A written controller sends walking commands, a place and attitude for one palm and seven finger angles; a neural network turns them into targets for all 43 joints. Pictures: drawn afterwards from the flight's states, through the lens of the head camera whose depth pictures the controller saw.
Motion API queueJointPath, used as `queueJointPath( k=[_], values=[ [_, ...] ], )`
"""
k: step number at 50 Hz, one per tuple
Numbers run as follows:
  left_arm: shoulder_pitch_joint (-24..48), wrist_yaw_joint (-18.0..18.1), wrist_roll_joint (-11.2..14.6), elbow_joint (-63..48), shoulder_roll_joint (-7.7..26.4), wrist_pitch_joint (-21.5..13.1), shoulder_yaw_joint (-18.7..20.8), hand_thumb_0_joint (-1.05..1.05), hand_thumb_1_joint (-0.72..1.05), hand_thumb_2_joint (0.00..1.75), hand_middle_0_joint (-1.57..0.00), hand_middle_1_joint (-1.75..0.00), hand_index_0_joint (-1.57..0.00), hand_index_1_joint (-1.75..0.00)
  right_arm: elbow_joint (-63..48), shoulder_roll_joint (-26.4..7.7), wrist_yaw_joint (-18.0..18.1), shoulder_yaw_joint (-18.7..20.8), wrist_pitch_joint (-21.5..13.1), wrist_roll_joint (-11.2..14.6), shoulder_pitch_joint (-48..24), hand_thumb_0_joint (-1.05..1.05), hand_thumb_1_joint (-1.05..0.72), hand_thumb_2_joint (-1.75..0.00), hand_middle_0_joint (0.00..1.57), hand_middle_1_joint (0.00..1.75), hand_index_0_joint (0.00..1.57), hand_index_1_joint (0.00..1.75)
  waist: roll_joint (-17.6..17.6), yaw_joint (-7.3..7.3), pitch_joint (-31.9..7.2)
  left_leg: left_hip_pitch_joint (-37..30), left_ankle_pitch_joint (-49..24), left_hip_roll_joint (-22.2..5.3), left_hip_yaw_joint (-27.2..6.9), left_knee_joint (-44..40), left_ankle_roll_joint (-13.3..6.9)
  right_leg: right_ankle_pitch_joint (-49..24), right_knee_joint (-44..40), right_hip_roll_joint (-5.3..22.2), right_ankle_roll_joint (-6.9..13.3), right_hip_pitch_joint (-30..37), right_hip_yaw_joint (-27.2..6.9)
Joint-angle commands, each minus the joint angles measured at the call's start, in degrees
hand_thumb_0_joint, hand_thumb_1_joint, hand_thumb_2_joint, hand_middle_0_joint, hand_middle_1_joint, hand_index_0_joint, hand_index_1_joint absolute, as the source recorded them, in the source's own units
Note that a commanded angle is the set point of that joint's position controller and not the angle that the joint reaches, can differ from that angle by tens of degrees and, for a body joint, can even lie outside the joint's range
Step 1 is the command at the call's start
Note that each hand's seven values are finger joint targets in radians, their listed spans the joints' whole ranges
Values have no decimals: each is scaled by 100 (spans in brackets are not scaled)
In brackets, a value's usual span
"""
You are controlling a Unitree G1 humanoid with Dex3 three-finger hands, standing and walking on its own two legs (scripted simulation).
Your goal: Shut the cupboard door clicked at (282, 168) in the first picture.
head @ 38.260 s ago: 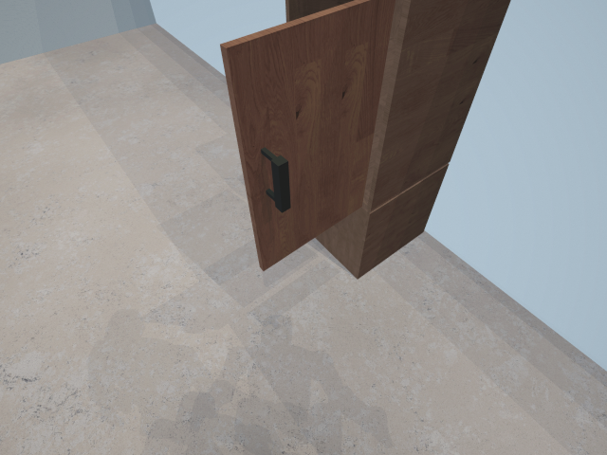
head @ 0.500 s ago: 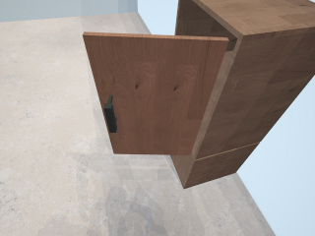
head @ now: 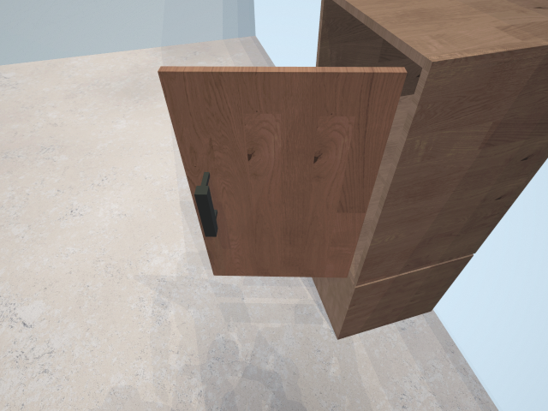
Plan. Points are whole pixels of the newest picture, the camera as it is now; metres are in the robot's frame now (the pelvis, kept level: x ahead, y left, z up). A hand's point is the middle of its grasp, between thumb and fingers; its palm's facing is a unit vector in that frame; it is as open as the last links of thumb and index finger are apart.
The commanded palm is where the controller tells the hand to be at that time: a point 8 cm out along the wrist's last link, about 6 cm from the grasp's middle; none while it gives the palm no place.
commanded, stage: look again from close up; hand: left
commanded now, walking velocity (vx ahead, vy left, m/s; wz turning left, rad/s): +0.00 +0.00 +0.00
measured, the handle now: (208, 204) +0.50 +0.17 -0.02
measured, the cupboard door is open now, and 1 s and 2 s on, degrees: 73 73 73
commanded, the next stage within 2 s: raise the hand and make a fist in 0.18 s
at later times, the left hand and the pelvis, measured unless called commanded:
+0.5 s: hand (177, 361) +0.19 +0.16 -0.01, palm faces +0.19 -0.98 -0.03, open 7.1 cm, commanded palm +0.11 +0.20 -0.06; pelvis -0.02 -0.03 -0.03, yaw +3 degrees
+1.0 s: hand (188, 389) +0.17 +0.14 -0.05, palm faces +0.01 -1.00 -0.03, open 4.7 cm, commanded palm +0.13 +0.20 -0.04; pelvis -0.03 -0.06 -0.10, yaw +3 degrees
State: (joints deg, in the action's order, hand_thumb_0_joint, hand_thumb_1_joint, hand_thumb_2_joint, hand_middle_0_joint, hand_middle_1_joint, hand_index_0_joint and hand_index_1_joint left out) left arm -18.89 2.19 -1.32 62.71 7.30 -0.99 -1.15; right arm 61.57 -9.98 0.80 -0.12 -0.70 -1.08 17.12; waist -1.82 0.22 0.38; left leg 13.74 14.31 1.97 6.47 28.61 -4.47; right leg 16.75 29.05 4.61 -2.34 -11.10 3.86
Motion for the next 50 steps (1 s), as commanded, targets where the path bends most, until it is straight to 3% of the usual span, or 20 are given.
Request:
queueJointPath(
  k=[1,11,13,14,15,16,17,18,19,20,21,23,24,26,27,29,32,38,46,50],
  values=[
    [-318,36,28,-217,582,-89,108,0,90,90,-20,-30,-20,-30,-253,-499,6,55,-156,37,229,0,-90,-90,20,30,20,30,369,-35,386,24,-335,-747,-897,-911,141,-362,-570,197,392,-255,-364],
    [-152,14,34,-231,733,-53,135,0,90,90,-20,-30,-20,-30,-124,-547,23,38,-152,40,45,0,-90,-90,20,30,20,30,180,-8,324,-116,-572,-774,-815,-939,185,-572,-705,226,377,-72,-399],
    [-136,16,32,-228,763,-57,135,0,90,90,-20,-30,-20,-30,-91,-548,26,26,-151,47,22,0,-90,-90,20,30,20,30,208,5,340,-84,-671,-764,-796,-908,186,-684,-736,240,372,19,-399],
    [-265,221,-33,-103,809,-65,99,0,90,90,-20,-30,-20,-30,-436,-739,9,47,-131,95,-214,0,-90,-90,20,30,20,30,552,34,603,190,-1429,-941,-794,-88,335,-1336,-666,327,329,-283,-532],
    [4826,255,672,-9682,3982,-1648,2430,0,90,90,-20,-30,-20,-30,-2165,-1945,458,375,-1210,128,154,0,-90,-90,20,30,20,30,-21,-1008,-1709,-1950,-2449,-657,-1128,-4,386,-1962,363,-382,308,-492,100],
    [461,213,782,-7782,1113,-1176,165,0,90,90,-22,-32,-22,-32,-2102,-1131,518,35,-1646,439,-246,0,-90,-90,20,30,20,30,-1927,-91,-2831,-2608,-3272,-733,-1138,-21,582,-534,880,-527,369,-897,164],
    [-1031,233,1121,-7339,47,-417,-99,0,90,90,-24,-34,-24,-34,-2112,-970,370,69,-1870,301,-460,0,-90,-90,20,30,20,30,-1911,18,-2178,-1851,-3445,-723,-1241,-452,871,-50,1059,-519,375,-905,225],
    [-288,309,1069,-6811,13,-421,-205,0,90,90,-25,-36,-25,-36,-1984,-959,238,131,-2009,349,-330,0,-90,-90,20,30,20,30,-751,-358,-761,-669,-2314,-670,-1312,-380,800,172,982,-428,286,-1466,164],
    [-38,235,1062,-6464,2,-672,-21,0,90,90,-27,-38,-27,-38,-2203,-1092,143,303,-2050,256,-348,0,-90,-90,20,30,20,30,-250,-406,109,126,-892,-504,-1284,-137,694,173,620,-431,314,-1739,234],
    [-431,121,1058,-5770,309,-1011,455,0,90,90,-29,-40,-29,-40,-2358,-1187,74,390,-2043,211,-460,0,-90,-90,20,30,20,30,408,-338,451,1017,349,-364,-1219,178,637,309,472,-421,346,-2030,325],
    [-1019,-101,1181,-5212,236,-1490,623,0,90,90,-31,-42,-31,-42,-2554,-1151,28,408,-2031,171,-614,0,-90,-90,20,30,20,30,1145,-208,443,1575,718,-251,-1111,610,543,661,617,-438,355,-2355,331],
    [-1822,-814,1387,-4749,288,-2560,1041,0,90,90,-35,-46,-35,-46,-2873,-1080,-125,515,-2006,125,-744,0,-90,-90,20,30,20,30,1588,182,-250,2189,277,-151,-839,1519,605,642,1421,-454,439,-2677,280],
    [-1783,-1235,1477,-4812,244,-3148,1049,0,90,90,-36,-48,-36,-48,-3019,-1083,-176,568,-1988,85,-845,0,-90,-90,20,30,20,30,1693,276,-499,2575,347,-124,-748,1929,624,737,1856,-461,445,-2950,197],
    [-1432,-2001,1588,-5003,711,-4054,1311,0,90,90,-40,-52,-40,-52,-3349,-1136,-244,645,-1971,96,-1007,0,-90,-90,20,30,20,30,1110,344,-980,3238,588,-61,-665,2646,588,939,2503,-399,492,-3350,-149],
    [-1559,-2168,1593,-4876,1113,-4071,1700,0,90,90,-42,-54,-42,-54,-3491,-1133,-249,675,-1915,148,-1027,0,-90,-90,20,30,20,30,476,498,-1044,3405,638,-47,-612,2786,551,1037,2617,-375,547,-3367,-376],
    [-1166,-2377,1854,-5809,1153,-3743,1617,0,90,90,-46,-58,-46,-58,-4005,-1184,-207,628,-1838,251,-1203,0,-90,-90,20,30,20,30,-123,516,-1611,3330,1018,-21,-586,2806,467,1492,2678,-392,527,-3390,-472],
    [-431,-2244,2147,-7208,1327,-3305,1661,0,90,90,-51,-64,-51,-64,-4256,-1138,17,576,-1763,324,-1065,0,-90,-90,20,30,20,30,-17,262,-2073,3498,1150,-82,-672,3198,336,1964,2425,-413,406,-3422,-912],
    [314,-2049,1946,-8193,1380,-3449,1323,0,90,90,-62,-76,-62,-76,-3869,-1038,340,455,-1779,270,-673,0,-90,-90,20,30,20,30,71,-306,-1857,3713,723,-271,-824,3915,234,1124,2478,-425,258,-3739,-1068],
    [-531,-2406,2166,-7317,1491,-2196,1809,0,90,90,-77,-92,-77,-92,-3954,-929,423,398,-1522,376,-798,0,-90,-90,20,30,20,30,409,75,-2252,3827,390,-237,-831,3650,270,476,2255,-231,24,-2730,-1198],
    [-780,-2162,2203,-7496,1412,-2284,1965,0,90,90,-84,-100,-84,-100,-3950,-819,371,403,-1477,325,-807,0,-90,-90,20,30,20,30,424,201,-2378,3601,3,-245,-884,3405,317,-406,2491,-251,32,-2518,-923]
  ],
)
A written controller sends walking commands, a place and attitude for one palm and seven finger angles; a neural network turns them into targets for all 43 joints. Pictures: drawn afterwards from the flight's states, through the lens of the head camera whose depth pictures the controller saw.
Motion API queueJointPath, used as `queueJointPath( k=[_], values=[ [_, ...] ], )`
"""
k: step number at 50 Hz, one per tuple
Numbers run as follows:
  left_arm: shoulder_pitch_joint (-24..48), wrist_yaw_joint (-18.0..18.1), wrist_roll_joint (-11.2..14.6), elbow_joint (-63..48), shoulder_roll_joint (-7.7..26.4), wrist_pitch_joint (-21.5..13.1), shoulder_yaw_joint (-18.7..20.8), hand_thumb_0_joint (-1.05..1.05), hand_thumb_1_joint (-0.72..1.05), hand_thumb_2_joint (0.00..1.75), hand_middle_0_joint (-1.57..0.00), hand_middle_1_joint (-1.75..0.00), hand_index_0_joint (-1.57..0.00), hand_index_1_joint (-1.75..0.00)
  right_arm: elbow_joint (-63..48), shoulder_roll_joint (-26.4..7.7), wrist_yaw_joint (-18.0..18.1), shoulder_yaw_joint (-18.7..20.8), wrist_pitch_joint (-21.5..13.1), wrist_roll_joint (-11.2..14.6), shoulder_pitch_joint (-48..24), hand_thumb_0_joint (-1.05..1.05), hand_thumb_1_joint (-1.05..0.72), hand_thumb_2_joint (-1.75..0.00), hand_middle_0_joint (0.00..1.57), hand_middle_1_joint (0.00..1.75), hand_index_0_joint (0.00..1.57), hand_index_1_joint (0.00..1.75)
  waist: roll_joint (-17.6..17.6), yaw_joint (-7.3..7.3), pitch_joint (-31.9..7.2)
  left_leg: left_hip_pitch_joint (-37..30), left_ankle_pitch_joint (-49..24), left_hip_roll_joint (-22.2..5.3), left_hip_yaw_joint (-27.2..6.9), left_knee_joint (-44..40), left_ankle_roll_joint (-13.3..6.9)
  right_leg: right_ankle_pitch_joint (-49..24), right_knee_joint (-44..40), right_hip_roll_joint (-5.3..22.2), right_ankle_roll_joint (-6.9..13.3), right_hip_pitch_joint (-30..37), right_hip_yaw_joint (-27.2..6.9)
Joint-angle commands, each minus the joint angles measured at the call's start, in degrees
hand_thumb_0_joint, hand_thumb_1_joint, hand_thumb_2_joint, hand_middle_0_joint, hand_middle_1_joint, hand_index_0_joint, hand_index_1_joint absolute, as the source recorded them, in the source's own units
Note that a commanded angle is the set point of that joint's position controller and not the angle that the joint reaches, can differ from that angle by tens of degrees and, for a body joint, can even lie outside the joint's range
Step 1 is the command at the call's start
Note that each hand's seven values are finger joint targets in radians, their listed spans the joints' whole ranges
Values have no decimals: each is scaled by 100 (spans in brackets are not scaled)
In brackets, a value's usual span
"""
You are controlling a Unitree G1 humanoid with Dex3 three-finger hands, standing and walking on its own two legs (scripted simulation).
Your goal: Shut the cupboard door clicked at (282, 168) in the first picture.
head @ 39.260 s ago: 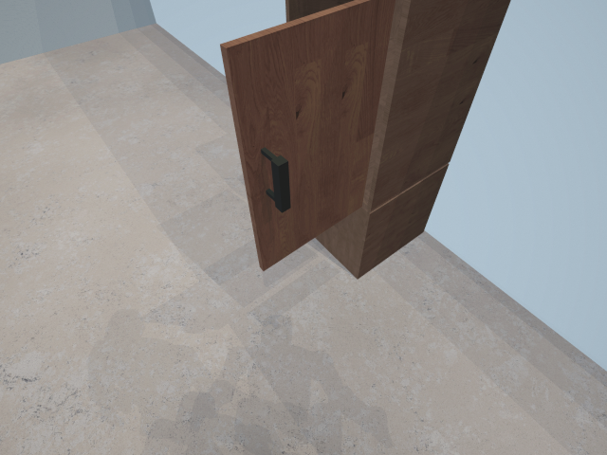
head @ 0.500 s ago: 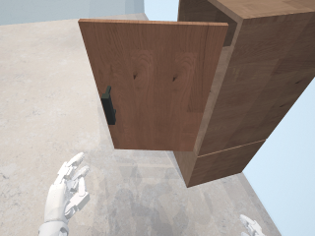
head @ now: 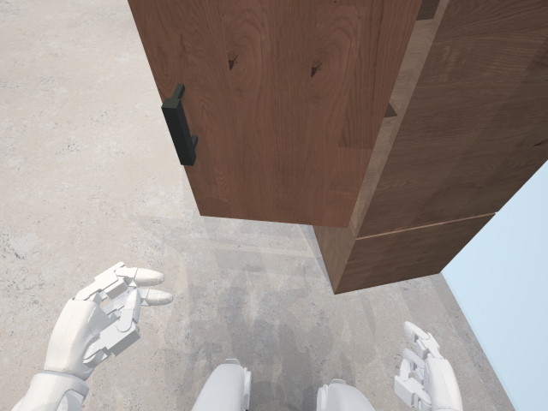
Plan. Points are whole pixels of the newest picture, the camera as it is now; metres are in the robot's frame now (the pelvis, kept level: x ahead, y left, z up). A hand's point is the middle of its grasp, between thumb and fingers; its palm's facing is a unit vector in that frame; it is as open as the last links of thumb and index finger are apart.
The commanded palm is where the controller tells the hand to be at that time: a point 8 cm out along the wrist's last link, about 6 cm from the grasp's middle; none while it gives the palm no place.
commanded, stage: raise the hand and make a fist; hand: left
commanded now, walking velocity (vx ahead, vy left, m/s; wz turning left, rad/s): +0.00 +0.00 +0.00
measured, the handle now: (184, 125) +0.54 +0.21 +0.09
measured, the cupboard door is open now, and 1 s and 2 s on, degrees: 73 73 73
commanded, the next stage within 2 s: bring the fist close to the handle in 1.20 s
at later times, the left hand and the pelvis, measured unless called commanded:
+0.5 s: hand (107, 316) +0.22 +0.22 +0.07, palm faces -0.01 -1.00 -0.04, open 3.1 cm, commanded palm +0.20 +0.27 +0.08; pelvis +0.01 +0.04 +0.02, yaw +0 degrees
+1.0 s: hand (111, 298) +0.23 +0.22 +0.09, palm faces -0.02 -1.00 -0.05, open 3.1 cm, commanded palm +0.21 +0.27 +0.09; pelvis +0.01 +0.03 +0.03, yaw +0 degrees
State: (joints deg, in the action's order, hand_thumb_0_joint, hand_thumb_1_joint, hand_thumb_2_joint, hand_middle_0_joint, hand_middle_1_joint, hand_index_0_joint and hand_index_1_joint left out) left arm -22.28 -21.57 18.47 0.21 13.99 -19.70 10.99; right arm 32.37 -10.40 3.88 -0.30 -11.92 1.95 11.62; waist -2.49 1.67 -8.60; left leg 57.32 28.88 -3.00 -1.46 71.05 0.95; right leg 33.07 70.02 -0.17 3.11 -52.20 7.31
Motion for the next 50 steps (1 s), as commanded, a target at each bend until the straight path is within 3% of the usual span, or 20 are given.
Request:
queueJointPath(
  k=[1,2,5,7,9,12,14,21,26,31,36,40,42,44,47,50],
  values=[
    [-457,266,201,-1217,671,-491,663,0,90,90,-86,-102,-86,-102,-1012,-779,51,417,-356,9,-242,0,-90,-90,20,30,20,30,508,6,-1361,-775,-1410,246,-96,-897,-223,-1975,-1602,202,-489,1468,-1187],
    [-425,318,165,-1170,707,-573,676,0,90,90,-88,-104,-88,-104,-980,-796,47,413,-346,-6,-250,0,-90,-90,20,30,20,30,447,34,-1279,-812,-1455,246,-101,-918,-229,-1914,-1538,143,-431,1400,-1112],
    [-371,355,114,-1030,499,-804,378,0,90,90,-93,-110,-93,-110,-973,-868,27,426,-374,-20,-173,0,-90,-90,20,30,20,30,501,-119,-996,-859,-1140,250,-94,-1034,-225,-1284,-1590,90,-361,960,-947],
    [-215,364,81,-1051,588,-890,320,0,90,90,-97,-114,-97,-114,-1004,-947,36,421,-389,-25,-154,0,-90,-90,20,30,20,30,446,-123,-890,-861,-999,252,-99,-1086,-251,-815,-1606,24,-268,817,-894],
    [-183,383,32,-1242,569,-969,204,0,90,90,-101,-118,-101,-118,-1044,-991,30,427,-422,-16,-110,0,-90,-90,20,30,20,30,165,-122,-1036,-1126,-951,249,-113,-1230,-256,-702,-1548,-15,-199,700,-741],
    [-159,531,-5,-1510,704,-976,290,0,90,90,-106,-124,-106,-124,-1077,-1028,20,416,-419,-35,-82,0,-90,-90,20,30,20,30,-82,-60,-1211,-1412,-1019,243,-189,-1416,-253,-881,-1424,-94,-134,742,-529],
    [-254,640,-53,-1644,585,-944,188,0,90,90,-110,-128,-110,-128,-1117,-1025,-3,407,-387,-38,-67,0,-90,-90,20,30,20,30,-158,-79,-1250,-1618,-1037,235,-221,-1562,-234,-991,-1389,-111,-132,708,-390],
    [-274,852,-240,-1611,484,-675,7,0,90,90,-123,-142,-123,-142,-1252,-1061,-64,354,-197,-43,-23,0,-90,-90,20,30,20,30,-193,-158,-968,-1820,-868,181,-343,-1845,-172,-1008,-1458,-164,-128,681,-222],
    [81,827,-288,-1631,525,-552,-72,0,90,90,-130,-150,-130,-150,-1365,-1108,-76,274,-124,-52,8,0,-90,-90,20,30,20,30,-251,-239,-771,-1872,-533,169,-442,-1987,-158,-867,-1547,-183,-124,613,-204],
    [192,806,-258,-1675,595,-525,35,0,90,90,-130,-150,-130,-150,-1380,-1103,-86,240,-129,-64,53,0,-90,-90,20,30,20,30,-282,-199,-947,-2041,-849,183,-433,-1980,-140,-1085,-1569,-187,-112,778,-201],
    [311,742,-210,-1542,638,-423,95,0,90,90,-130,-150,-130,-150,-1342,-1099,-88,223,-124,-48,79,0,-90,-90,20,30,20,30,-102,-219,-934,-2025,-922,207,-392,-1992,-150,-1152,-1675,-186,-122,940,-213],
    [445,710,-187,-1521,706,-374,126,0,90,90,-130,-150,-130,-150,-1320,-1117,-77,213,-136,-34,71,0,-90,-90,20,30,20,30,-264,-214,-906,-2055,-915,225,-354,-2028,-158,-1136,-1759,-172,-121,985,-254],
    [365,714,-169,-1399,739,-357,187,0,90,90,-130,-150,-130,-150,-1307,-1120,-66,217,-147,-36,54,0,-90,-90,20,30,20,30,-185,-163,-831,-1999,-1001,240,-334,-2020,-160,-1197,-1775,-181,-100,1086,-271],
    [266,694,-141,-1312,639,-358,152,0,90,90,-130,-150,-130,-150,-1299,-1107,-74,228,-153,-30,74,0,-90,-90,20,30,20,30,-36,-169,-880,-1963,-1086,255,-260,-1978,-170,-1254,-1807,-160,-127,1146,-290],
    [316,723,-138,-1333,771,-424,253,0,90,90,-130,-150,-130,-150,-1273,-1109,-74,243,-162,-45,69,0,-90,-90,20,30,20,30,-76,-136,-896,-1876,-1150,278,-224,-1905,-183,-1297,-1794,-155,-113,1221,-352],
    [299,717,-120,-1346,648,-523,158,0,90,90,-130,-150,-130,-150,-1259,-1089,-86,257,-178,-34,58,0,-90,-90,20,30,20,30,-61,-177,-913,-1848,-1125,288,-151,-1846,-194,-1264,-1830,-123,-146,1183,-404]
  ],
)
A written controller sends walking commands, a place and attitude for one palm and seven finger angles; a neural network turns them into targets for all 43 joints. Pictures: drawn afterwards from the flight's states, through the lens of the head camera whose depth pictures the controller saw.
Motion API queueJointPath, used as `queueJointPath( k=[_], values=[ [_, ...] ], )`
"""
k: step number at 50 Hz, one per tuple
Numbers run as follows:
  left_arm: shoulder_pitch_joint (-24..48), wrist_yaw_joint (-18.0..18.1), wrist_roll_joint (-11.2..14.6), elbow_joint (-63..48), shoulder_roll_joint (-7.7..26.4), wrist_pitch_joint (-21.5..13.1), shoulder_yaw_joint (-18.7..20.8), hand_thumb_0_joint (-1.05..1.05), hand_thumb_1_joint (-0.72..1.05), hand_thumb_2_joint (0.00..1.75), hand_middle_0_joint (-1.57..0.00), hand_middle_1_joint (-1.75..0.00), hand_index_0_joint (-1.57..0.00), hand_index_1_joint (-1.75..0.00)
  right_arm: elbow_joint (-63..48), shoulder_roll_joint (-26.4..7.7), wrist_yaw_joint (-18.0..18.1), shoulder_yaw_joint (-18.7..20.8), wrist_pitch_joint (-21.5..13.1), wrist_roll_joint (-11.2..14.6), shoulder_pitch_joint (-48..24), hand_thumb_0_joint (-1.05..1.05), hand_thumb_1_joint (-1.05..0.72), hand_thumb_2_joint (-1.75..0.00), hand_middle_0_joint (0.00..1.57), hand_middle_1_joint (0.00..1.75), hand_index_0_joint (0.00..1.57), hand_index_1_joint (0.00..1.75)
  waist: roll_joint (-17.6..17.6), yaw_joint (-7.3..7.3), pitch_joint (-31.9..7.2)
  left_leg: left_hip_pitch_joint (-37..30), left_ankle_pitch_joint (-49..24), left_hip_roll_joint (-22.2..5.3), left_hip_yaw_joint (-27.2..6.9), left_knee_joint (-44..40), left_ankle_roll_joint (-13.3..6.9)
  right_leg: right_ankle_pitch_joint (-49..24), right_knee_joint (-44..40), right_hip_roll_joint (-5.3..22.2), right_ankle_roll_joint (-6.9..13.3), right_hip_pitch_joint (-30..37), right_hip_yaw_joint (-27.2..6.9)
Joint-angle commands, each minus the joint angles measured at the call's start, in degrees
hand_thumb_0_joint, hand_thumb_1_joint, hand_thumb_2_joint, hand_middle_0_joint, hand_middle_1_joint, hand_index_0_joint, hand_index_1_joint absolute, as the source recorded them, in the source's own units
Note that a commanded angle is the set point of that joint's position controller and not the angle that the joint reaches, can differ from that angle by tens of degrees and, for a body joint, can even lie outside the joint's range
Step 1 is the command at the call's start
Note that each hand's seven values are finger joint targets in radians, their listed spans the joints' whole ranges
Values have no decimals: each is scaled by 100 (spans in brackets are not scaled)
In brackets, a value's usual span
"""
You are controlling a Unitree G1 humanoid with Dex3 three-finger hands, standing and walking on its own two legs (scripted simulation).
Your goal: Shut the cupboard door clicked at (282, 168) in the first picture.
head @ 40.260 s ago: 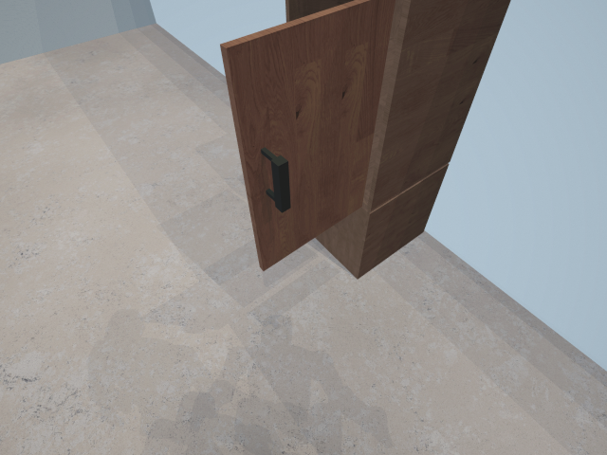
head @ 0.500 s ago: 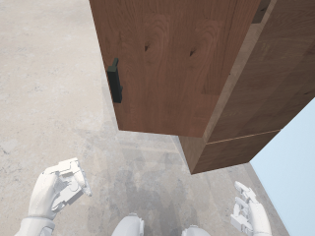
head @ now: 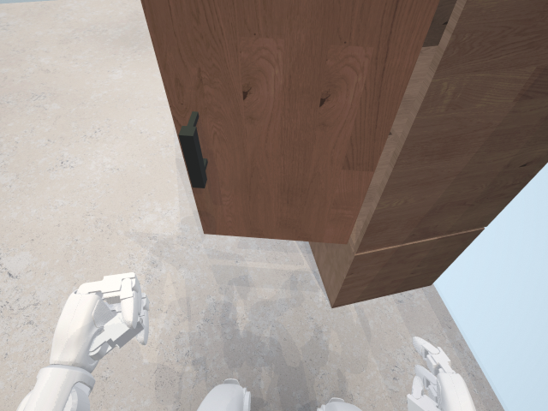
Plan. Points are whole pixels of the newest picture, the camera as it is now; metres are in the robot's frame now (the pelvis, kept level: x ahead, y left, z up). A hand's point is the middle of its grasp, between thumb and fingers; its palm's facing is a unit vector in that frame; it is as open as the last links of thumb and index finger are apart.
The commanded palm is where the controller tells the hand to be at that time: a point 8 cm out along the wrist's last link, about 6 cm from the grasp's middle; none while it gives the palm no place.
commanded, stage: raise the hand and make a fist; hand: left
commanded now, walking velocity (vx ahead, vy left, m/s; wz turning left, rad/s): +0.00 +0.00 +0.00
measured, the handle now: (196, 150) +0.53 +0.17 +0.06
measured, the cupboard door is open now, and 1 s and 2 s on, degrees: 73 73 73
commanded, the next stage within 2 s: bring the fist close to the handle in 0.20 s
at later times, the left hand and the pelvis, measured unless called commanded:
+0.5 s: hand (160, 302) +0.25 +0.17 +0.06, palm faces -0.02 -1.00 -0.05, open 3.1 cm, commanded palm +0.24 +0.22 +0.06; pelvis +0.00 -0.02 -0.01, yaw +1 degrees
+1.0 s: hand (197, 233) +0.35 +0.14 +0.06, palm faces -0.03 -1.00 -0.03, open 3.1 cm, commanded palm +0.34 +0.20 +0.06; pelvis +0.01 -0.01 +0.00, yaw -1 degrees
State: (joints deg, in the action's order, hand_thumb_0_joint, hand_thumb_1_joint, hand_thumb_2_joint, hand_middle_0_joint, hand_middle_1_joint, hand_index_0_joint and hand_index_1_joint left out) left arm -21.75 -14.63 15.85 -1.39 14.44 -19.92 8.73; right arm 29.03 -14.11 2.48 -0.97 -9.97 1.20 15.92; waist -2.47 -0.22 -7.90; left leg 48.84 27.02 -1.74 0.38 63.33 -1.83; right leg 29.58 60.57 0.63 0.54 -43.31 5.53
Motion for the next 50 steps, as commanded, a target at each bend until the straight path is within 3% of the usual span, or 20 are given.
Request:
queueJointPath(
  k=[1,7,10,15,17,21,22,25,27,29,32,35,37,38,40,43,46,47,48,50],
  values=[
    [285,41,146,-1180,626,-535,405,0,90,90,-130,-150,-130,-150,-916,-725,55,326,-373,44,-369,0,-90,-90,20,30,20,30,12,-5,-936,-959,-901,164,-324,-1057,76,-872,-908,-200,105,277,-243],
    [299,28,140,-1178,739,-577,464,0,90,90,-130,-150,-130,-150,-898,-719,72,334,-353,51,-380,0,-90,-90,20,30,20,30,-91,44,-991,-867,-937,185,-284,-966,54,-863,-929,-189,123,398,-374],
    [271,24,154,-1152,651,-579,418,0,90,90,-130,-150,-130,-150,-908,-690,87,345,-348,64,-385,0,-90,-90,20,30,20,30,133,-10,-1036,-833,-936,188,-224,-906,36,-877,-985,-160,59,393,-427],
    [302,-21,159,-1089,618,-555,383,0,90,90,-130,-150,-130,-150,-893,-684,96,340,-342,72,-396,0,-90,-90,20,30,20,30,111,-35,-979,-801,-961,185,-219,-859,28,-905,-1018,-145,49,379,-475],
    [766,1,143,-1058,790,-568,480,0,90,90,-130,-150,-130,-150,-810,-718,120,315,-335,53,-365,0,-90,-90,20,30,20,30,99,-105,-919,-717,-924,175,-235,-778,22,-857,-978,-161,59,287,-494],
    [1638,31,81,-799,611,-604,246,0,90,90,-130,-150,-130,-150,-697,-731,137,296,-429,72,-388,0,-90,-90,20,30,20,30,76,-229,-952,-756,-682,161,-266,-759,19,-565,-983,-147,41,8,-479],
    [1743,35,85,-754,716,-578,335,0,90,90,-130,-150,-130,-150,-666,-752,146,298,-432,72,-369,0,-90,-90,20,30,20,30,-20,-161,-1069,-789,-795,163,-281,-753,17,-690,-937,-160,75,117,-494],
    [1819,66,11,-657,580,-437,172,0,90,90,-130,-150,-130,-150,-672,-734,122,311,-435,87,-335,0,-90,-90,20,30,20,30,-45,-136,-1397,-1044,-1062,166,-252,-850,12,-1089,-910,-138,51,283,-420],
    [1866,130,-27,-336,732,-285,329,0,90,90,-130,-150,-130,-150,-651,-766,120,303,-367,76,-295,0,-90,-90,20,30,20,30,153,-93,-1330,-961,-1163,161,-254,-881,11,-1225,-927,-152,47,400,-431],
    [2263,197,-76,-253,594,-206,190,0,90,90,-130,-150,-130,-150,-658,-736,88,280,-314,86,-331,0,-90,-90,20,30,20,30,82,-133,-1269,-977,-1153,175,-214,-928,22,-1266,-965,-119,28,405,-435],
    [2531,375,-124,57,735,-193,410,0,90,90,-130,-150,-130,-150,-612,-748,72,298,-231,69,-318,0,-90,-90,20,30,20,30,243,-75,-1266,-949,-1102,167,-217,-978,29,-1187,-1001,-129,38,472,-444],
    [3023,451,-176,350,654,-276,356,0,90,90,-130,-150,-130,-150,-541,-728,46,294,-171,66,-318,0,-90,-90,20,30,20,30,240,-141,-1311,-946,-1082,170,-153,-985,37,-1208,-1020,-102,15,465,-475],
    [3342,478,-226,566,820,-343,490,0,90,90,-130,-150,-130,-150,-457,-762,48,315,-127,61,-285,0,-90,-90,20,30,20,30,172,-127,-1361,-970,-1172,152,-162,-986,43,-1301,-983,-112,39,486,-489],
    [3511,453,-252,615,571,-374,221,0,90,90,-130,-150,-130,-150,-450,-735,29,307,-124,63,-296,0,-90,-90,20,30,20,30,62,-189,-1395,-1068,-1196,161,-145,-990,39,-1370,-980,-98,36,429,-473],
    [3643,460,-251,708,573,-424,229,0,90,90,-130,-150,-130,-150,-394,-756,5,341,-115,64,-236,0,-90,-90,20,30,20,30,-6,-164,-1562,-1237,-1365,142,-155,-1006,54,-1559,-942,-111,52,439,-444],
    [4062,486,-316,1013,454,-415,60,0,90,90,-130,-150,-130,-150,-321,-780,-9,354,-58,69,-148,0,-90,-90,20,30,20,30,82,-247,-1610,-1313,-1502,127,-181,-1005,54,-1721,-904,-115,50,390,-405],
    [4374,590,-332,1289,598,-450,264,0,90,90,-130,-150,-130,-150,-247,-798,-30,377,14,56,-104,0,-90,-90,20,30,20,30,250,-227,-1700,-1289,-1486,133,-149,-1020,58,-1751,-928,-109,25,447,-435],
    [4442,632,-384,1398,771,-455,389,0,90,90,-130,-150,-130,-150,-228,-826,-21,381,53,52,-83,0,-90,-90,20,30,20,30,153,-188,-1694,-1276,-1547,121,-158,-1021,62,-1794,-898,-119,53,467,-438],
    [4696,655,-403,1457,586,-468,218,0,90,90,-130,-150,-130,-150,-210,-787,-36,365,83,54,-90,0,-90,-90,20,30,20,30,98,-263,-1677,-1321,-1566,132,-142,-1016,58,-1842,-898,-108,45,413,-434],
    [5012,724,-424,1774,738,-498,381,0,90,90,-130,-150,-130,-150,-138,-803,-43,375,146,45,-34,0,-90,-90,20,30,20,30,312,-282,-1702,-1231,-1485,121,-138,-1006,58,-1798,-911,-116,22,432,-456]
  ],
)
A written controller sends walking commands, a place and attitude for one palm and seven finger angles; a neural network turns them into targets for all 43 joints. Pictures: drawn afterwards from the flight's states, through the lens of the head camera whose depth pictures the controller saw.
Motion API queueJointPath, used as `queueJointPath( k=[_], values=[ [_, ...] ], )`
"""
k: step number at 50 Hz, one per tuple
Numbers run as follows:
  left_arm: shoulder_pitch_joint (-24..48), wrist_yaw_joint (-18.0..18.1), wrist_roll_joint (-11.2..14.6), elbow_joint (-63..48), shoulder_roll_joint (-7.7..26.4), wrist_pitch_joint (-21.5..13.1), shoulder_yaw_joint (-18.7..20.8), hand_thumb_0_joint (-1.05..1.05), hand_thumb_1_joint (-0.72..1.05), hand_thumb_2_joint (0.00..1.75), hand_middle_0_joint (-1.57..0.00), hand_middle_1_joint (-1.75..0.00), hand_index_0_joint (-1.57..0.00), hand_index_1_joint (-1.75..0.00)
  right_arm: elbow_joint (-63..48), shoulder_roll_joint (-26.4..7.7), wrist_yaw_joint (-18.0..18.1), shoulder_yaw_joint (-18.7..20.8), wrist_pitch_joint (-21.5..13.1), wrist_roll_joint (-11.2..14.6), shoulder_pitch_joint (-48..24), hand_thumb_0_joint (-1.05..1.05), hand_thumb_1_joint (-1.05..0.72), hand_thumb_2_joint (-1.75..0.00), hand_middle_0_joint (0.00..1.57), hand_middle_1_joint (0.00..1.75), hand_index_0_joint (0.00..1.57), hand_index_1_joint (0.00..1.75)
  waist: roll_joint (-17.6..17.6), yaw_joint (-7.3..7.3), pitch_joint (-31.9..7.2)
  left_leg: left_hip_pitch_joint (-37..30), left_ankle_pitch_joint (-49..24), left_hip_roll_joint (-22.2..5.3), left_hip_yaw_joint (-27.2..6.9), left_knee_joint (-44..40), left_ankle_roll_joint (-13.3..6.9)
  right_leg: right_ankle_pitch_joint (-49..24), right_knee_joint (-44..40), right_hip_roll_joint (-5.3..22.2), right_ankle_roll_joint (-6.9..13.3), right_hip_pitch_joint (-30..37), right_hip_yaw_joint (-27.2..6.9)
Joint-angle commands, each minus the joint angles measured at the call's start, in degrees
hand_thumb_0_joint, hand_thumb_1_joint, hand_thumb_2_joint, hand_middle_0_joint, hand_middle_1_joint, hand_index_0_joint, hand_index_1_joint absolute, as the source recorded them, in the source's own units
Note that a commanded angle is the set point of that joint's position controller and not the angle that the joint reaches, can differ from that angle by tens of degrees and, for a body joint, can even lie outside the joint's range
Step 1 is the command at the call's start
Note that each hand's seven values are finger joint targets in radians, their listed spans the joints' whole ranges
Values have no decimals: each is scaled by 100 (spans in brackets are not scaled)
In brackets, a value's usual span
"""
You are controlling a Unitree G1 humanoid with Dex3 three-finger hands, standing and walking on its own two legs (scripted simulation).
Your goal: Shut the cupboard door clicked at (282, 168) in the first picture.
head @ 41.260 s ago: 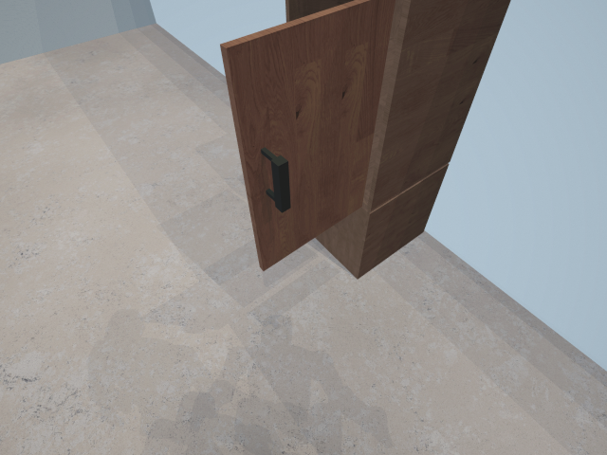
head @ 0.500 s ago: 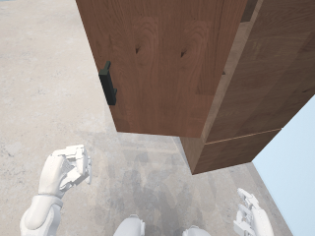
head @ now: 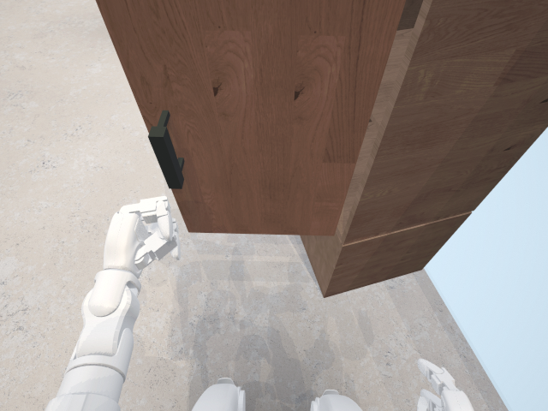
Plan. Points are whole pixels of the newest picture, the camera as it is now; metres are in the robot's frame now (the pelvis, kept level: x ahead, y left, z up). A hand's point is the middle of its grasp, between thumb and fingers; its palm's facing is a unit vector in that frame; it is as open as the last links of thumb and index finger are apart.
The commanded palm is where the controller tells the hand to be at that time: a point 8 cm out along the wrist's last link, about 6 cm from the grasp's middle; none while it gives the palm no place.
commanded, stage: bring the fist close to the handle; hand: left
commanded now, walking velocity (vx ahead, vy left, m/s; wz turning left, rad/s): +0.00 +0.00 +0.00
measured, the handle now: (170, 150) +0.52 +0.20 +0.05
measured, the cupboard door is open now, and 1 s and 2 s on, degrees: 73 73 57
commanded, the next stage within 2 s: push the door shut along its arc in 0.70 s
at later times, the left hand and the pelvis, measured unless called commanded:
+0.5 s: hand (184, 196) +0.42 +0.15 +0.06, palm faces +0.01 -1.00 -0.02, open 3.1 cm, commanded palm +0.39 +0.21 +0.06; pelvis +0.00 +0.00 +0.00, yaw -1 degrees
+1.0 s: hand (187, 191) +0.43 +0.15 +0.06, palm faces -0.02 -1.00 -0.04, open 3.1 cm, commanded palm +0.42 +0.20 +0.06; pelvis -0.01 +0.00 -0.01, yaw -1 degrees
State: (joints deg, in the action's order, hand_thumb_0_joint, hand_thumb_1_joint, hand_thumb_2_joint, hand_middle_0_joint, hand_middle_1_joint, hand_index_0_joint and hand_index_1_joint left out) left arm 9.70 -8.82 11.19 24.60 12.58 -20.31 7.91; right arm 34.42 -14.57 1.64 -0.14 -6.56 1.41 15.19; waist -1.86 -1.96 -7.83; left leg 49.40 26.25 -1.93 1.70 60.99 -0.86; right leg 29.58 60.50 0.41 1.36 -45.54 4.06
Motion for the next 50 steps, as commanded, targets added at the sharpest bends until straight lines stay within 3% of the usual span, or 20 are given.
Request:
queueJointPath(
  k=[1,2,3,5,7,9,13,15,17,20,26,30,34,36,39,40,41,43,47,50],
  values=[
    [2040,158,32,-708,1024,-497,553,0,90,90,-130,-150,-130,-150,-662,-758,34,286,-166,21,44,0,-90,-90,20,30,20,30,207,-82,-1699,-1216,-1360,155,-254,-783,-32,-1768,-921,-81,-62,698,-348],
    [2135,173,-5,-620,1174,-526,650,0,90,90,-130,-150,-130,-150,-644,-782,44,297,-126,15,71,0,-90,-90,20,30,20,30,203,-73,-1747,-1207,-1378,145,-257,-762,-47,-1786,-904,-96,-51,739,-371],
    [2270,162,-26,-565,973,-549,488,0,90,90,-130,-150,-130,-150,-652,-743,32,286,-106,15,68,0,-90,-90,20,30,20,30,14,-98,-1810,-1297,-1446,150,-245,-776,-35,-1856,-876,-89,-39,693,-342],
    [2620,166,-26,-352,883,-605,412,0,90,90,-130,-150,-130,-150,-573,-744,11,305,-78,10,140,0,-90,-90,20,30,20,30,38,-158,-1885,-1410,-1495,135,-260,-744,-24,-1890,-878,-109,-42,601,-333],
    [2743,168,-37,-180,1046,-634,560,0,90,90,-130,-150,-130,-150,-531,-792,-1,329,-38,-2,227,0,-90,-90,20,30,20,30,32,-152,-2028,-1448,-1629,125,-284,-718,-27,-2016,-836,-122,-31,647,-324],
    [2900,127,-29,150,1016,-626,556,0,90,90,-130,-150,-130,-150,-496,-788,-17,326,15,2,274,0,-90,-90,20,30,20,30,242,-198,-1997,-1290,-1576,134,-247,-707,-33,-2068,-874,-113,-64,686,-360],
    [3612,135,-136,733,1021,-644,503,0,90,90,-130,-150,-130,-150,-398,-801,-34,324,120,2,392,0,-90,-90,20,30,20,30,6,-297,-1793,-1290,-1418,129,-296,-712,-22,-1822,-871,-133,-25,350,-320],
    [4171,171,-143,984,1068,-714,551,0,90,90,-130,-150,-130,-150,-322,-800,-35,332,151,-15,455,0,-90,-90,20,30,20,30,144,-385,-1861,-1171,-1271,142,-287,-653,-39,-1718,-890,-128,-59,322,-372],
    [3972,180,-176,1135,1348,-786,845,0,90,90,-130,-150,-130,-150,-353,-856,-50,349,195,-45,526,0,-90,-90,20,30,20,30,104,-248,-2101,-1196,-1403,148,-289,-648,-46,-1815,-836,-142,-29,445,-368],
    [3648,155,-164,971,1197,-891,804,0,90,90,-130,-150,-130,-150,-439,-805,-122,367,259,-60,535,0,-90,-90,20,30,20,30,-67,-127,-2469,-1455,-1750,155,-256,-675,-17,-2102,-772,-149,-16,629,-336],
    [3651,142,-144,1006,1317,-874,875,0,90,90,-130,-150,-130,-150,-472,-812,-120,369,401,-19,560,0,-90,-90,20,30,20,30,278,-226,-1977,-1038,-1333,157,-174,-765,-64,-1890,-957,-152,-74,700,-415],
    [3876,167,-137,680,1149,-1037,685,0,90,90,-130,-150,-130,-150,-433,-792,-92,379,381,-18,551,0,-90,-90,20,30,20,30,-49,-283,-2121,-1466,-1441,129,-234,-779,-46,-1841,-931,-179,-36,507,-355],
    [4023,172,-171,868,945,-1077,484,0,90,90,-130,-150,-130,-150,-334,-812,-84,387,350,-18,574,0,-90,-90,20,30,20,30,-7,-382,-1979,-1579,-1330,112,-310,-798,-38,-1665,-950,-189,-33,245,-301],
    [3950,197,-187,958,877,-1046,448,0,90,90,-130,-150,-130,-150,-351,-817,-99,387,346,-28,555,0,-90,-90,20,30,20,30,-48,-350,-2008,-1605,-1277,119,-315,-814,-24,-1587,-947,-186,-27,209,-273],
    [3918,252,-231,1219,1191,-994,732,0,90,90,-130,-150,-130,-150,-369,-844,-93,364,396,-37,549,0,-90,-90,20,30,20,30,128,-273,-1938,-1395,-1205,131,-317,-839,-33,-1572,-938,-187,-25,321,-298],
    [4083,254,-231,1171,1052,-1003,595,0,90,90,-130,-150,-130,-150,-396,-816,-96,357,394,-41,517,0,-90,-90,20,30,20,30,87,-340,-1927,-1376,-1160,141,-291,-819,-43,-1563,-956,-176,-40,310,-314],
    [4142,246,-244,1204,1092,-1017,616,0,90,90,-130,-150,-130,-150,-386,-817,-104,349,398,-34,515,0,-90,-90,20,30,20,30,4,-309,-1886,-1368,-1102,147,-300,-827,-34,-1493,-961,-175,-28,286,-315],
    [4445,214,-302,1388,1385,-1040,774,0,90,90,-130,-150,-130,-150,-335,-845,-81,338,418,-44,548,0,-90,-90,20,30,20,30,57,-376,-1890,-1322,-1099,145,-313,-751,-52,-1529,-919,-181,-31,255,-346],
    [5089,24,-315,1751,1549,-1132,815,0,90,90,-130,-150,-130,-150,-267,-882,-49,324,414,-53,615,0,-90,-90,20,30,20,30,-81,-469,-2045,-1320,-1106,140,-368,-641,-53,-1482,-823,-186,-16,95,-367],
    [5419,-153,-298,2229,1439,-1061,679,0,90,90,-130,-150,-130,-150,-204,-897,-66,322,420,-42,661,0,-90,-90,20,30,20,30,-41,-601,-2021,-1277,-1063,130,-404,-570,-56,-1422,-816,-188,-20,-116,-354]
  ],
)
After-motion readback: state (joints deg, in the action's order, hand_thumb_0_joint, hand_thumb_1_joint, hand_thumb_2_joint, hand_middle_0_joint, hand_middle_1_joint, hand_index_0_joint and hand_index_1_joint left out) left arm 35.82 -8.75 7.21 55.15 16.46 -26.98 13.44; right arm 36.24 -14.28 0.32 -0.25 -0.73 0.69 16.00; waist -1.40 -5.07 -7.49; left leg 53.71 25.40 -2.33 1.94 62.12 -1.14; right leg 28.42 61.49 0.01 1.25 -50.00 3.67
